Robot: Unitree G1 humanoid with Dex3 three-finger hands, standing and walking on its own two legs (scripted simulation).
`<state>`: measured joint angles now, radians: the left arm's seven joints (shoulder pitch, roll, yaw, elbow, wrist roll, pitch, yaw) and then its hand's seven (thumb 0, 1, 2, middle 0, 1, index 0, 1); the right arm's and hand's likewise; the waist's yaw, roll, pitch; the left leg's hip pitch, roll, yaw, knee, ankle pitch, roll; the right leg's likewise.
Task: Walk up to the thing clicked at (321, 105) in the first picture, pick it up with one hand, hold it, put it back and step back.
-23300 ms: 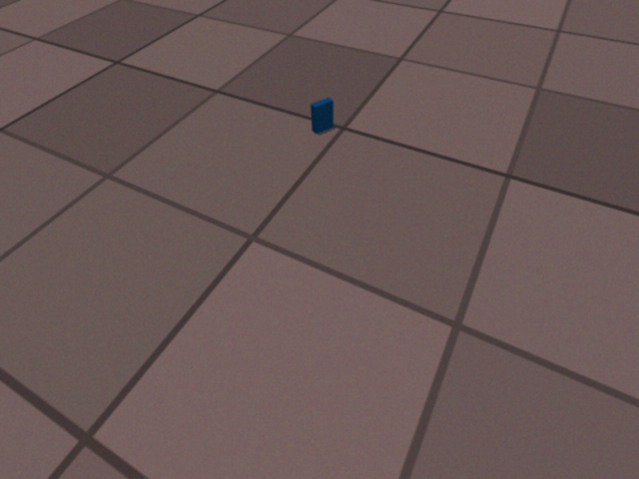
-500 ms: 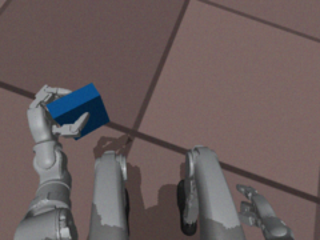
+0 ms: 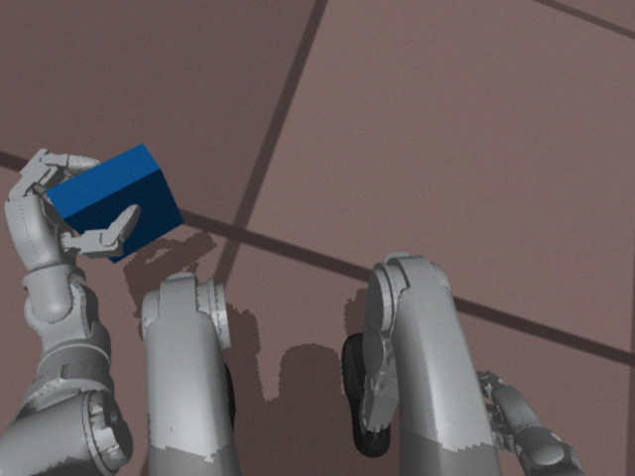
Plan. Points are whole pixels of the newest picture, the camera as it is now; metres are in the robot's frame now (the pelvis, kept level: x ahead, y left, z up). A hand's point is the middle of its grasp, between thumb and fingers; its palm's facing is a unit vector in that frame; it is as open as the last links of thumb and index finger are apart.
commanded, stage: crouch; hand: left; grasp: from the side
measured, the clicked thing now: (126, 209) +0.42 +0.23 -0.11
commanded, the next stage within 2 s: lower in 0.40 s
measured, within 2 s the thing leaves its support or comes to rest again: neither
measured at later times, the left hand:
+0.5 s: hand (104, 219) +0.41 +0.26 -0.12, palm faces +0.27 -0.96 -0.02, open 8.6 cm
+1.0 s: hand (118, 229) +0.42 +0.26 -0.19, palm faces +0.31 -0.95 -0.02, open 8.6 cm
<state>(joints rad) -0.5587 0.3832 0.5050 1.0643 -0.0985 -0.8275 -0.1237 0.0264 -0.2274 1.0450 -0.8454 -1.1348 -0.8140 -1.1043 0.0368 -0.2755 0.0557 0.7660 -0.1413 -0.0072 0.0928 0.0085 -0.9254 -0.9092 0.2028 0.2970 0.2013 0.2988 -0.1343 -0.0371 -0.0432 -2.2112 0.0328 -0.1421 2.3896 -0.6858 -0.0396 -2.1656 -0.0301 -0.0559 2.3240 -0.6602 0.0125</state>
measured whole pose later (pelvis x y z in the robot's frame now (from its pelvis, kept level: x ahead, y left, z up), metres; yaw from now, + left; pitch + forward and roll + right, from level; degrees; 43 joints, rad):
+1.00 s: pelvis -0.01 +0.01 -0.05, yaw -6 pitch +19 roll -12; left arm -0.55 0.60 0.58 1.22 -0.10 -0.99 -0.07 0.03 -0.23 1.04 -0.85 -1.13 -0.82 -1.10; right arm -0.10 -0.34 0.29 0.68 -0.27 0.01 0.14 0.01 -0.93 -0.91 0.20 0.30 0.20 0.30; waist -0.21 -0.17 0.19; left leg -2.25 0.01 -0.29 2.61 -0.70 -0.04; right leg -2.15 0.01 -0.15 2.44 -0.63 0.04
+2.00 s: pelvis -0.02 +0.03 -0.06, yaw -9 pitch +11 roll -16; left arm -0.58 0.75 0.54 1.39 -0.10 -1.13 0.05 0.00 -0.22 0.66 -0.82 -0.81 -0.81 -0.78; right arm -0.16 -0.36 0.44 0.61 -0.35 0.00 0.17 0.00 -0.91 -0.89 0.21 0.30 0.21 0.30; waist -0.21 -0.26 0.27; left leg -2.21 0.02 -0.37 2.67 -0.70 -0.02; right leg -2.07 0.05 -0.21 2.41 -0.59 0.07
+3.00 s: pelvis -0.01 +0.02 -0.02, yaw -5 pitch +24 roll -12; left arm -0.56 0.69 0.50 1.07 0.02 -0.63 -0.12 -0.02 -0.53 0.05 -0.05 -0.02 -0.04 -0.02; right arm -0.01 -0.29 0.18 0.63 -0.12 0.08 0.12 0.01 -0.90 -0.90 0.21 0.30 0.21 0.30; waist -0.14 -0.10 0.03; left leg -2.24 0.03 -0.22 2.49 -0.68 0.00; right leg -2.13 0.00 -0.12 2.33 -0.63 0.04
